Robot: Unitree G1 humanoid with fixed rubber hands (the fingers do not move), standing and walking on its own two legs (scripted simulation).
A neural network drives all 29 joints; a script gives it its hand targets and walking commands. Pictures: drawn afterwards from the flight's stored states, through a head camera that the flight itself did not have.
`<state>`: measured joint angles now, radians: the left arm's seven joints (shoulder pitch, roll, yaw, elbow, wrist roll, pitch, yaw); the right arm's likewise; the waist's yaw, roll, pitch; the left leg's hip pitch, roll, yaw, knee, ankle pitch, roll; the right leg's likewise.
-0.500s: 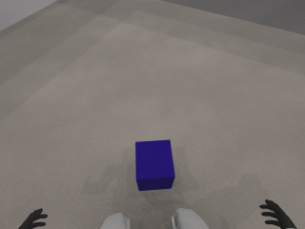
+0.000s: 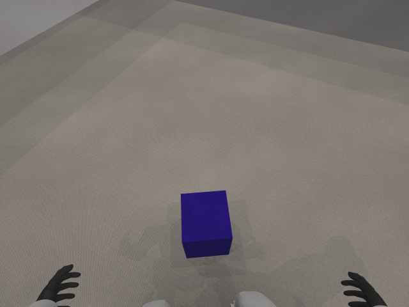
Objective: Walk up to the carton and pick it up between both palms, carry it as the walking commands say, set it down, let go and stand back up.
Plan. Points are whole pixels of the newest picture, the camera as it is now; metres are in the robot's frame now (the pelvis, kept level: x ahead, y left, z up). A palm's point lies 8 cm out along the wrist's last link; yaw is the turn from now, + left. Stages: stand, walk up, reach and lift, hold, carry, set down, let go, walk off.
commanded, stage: walk up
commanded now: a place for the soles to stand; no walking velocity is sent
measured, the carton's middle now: (205, 225) +0.48 -0.01 -0.64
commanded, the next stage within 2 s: reach and lift in 1.14 s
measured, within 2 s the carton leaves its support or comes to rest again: neither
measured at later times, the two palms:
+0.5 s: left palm out of the picture +0.11 +0.32 -0.09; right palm (365, 296) +0.12 -0.31 -0.09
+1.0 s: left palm out of the picture +0.12 +0.33 -0.09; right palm (357, 288) +0.14 -0.30 -0.09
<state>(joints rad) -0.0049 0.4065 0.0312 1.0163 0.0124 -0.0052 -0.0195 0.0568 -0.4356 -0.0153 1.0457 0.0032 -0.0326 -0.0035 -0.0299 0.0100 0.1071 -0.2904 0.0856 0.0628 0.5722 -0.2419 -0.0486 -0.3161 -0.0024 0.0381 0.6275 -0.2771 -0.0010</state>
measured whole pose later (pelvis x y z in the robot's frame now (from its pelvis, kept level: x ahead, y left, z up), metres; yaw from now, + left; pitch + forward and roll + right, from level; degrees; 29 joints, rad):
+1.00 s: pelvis +0.02 +0.01 +0.02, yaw +1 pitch -2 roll +0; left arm 0.04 0.39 0.03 1.08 0.01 0.00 -0.02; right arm 0.02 -0.39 -0.02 1.08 0.00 -0.03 0.01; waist 0.00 0.00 0.09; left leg -0.18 0.07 0.06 0.39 -0.18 -0.04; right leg -0.18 -0.02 0.03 0.41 -0.20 0.02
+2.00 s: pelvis -0.04 +0.01 -0.06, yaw +2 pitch +21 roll +1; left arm -0.54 0.26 0.17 0.61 -0.03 0.27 0.02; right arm -0.56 -0.35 -0.16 0.66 0.06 0.24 0.04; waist -0.01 0.01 0.18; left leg -1.03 0.06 0.01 0.95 -0.29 -0.04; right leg -1.03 -0.02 0.02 0.99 -0.33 0.02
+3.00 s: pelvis -0.08 +0.01 -0.16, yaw +1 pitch +33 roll +2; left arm -1.43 0.28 0.28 0.87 -0.07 0.22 0.13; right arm -1.47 -0.40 -0.19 0.93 0.07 0.21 -0.03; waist 0.00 0.02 0.46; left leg -1.57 0.03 -0.03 1.35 -0.36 -0.06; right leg -1.59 0.00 0.08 1.39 -0.38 0.03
